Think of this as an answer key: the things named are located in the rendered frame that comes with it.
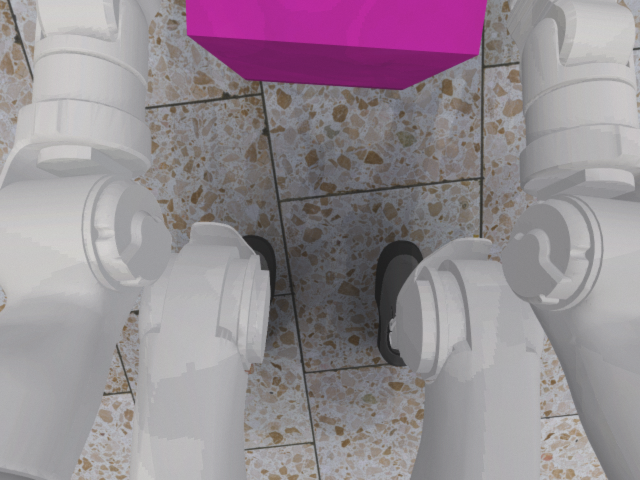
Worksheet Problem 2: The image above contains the robot left forearm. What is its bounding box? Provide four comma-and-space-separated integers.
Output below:
0, 0, 161, 190

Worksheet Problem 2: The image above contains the robot right foot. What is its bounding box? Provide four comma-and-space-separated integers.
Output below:
375, 240, 423, 367

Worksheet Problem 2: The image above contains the robot right forearm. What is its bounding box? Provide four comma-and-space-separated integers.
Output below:
507, 0, 640, 203

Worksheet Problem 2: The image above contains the left robot upper arm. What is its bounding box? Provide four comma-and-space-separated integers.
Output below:
0, 174, 172, 480

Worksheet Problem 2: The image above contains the right robot upper arm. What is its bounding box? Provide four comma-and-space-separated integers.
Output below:
501, 194, 640, 480

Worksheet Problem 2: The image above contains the robot left thigh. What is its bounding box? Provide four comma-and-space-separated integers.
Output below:
129, 243, 271, 480

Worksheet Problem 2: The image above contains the carton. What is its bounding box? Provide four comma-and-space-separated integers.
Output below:
186, 0, 487, 90

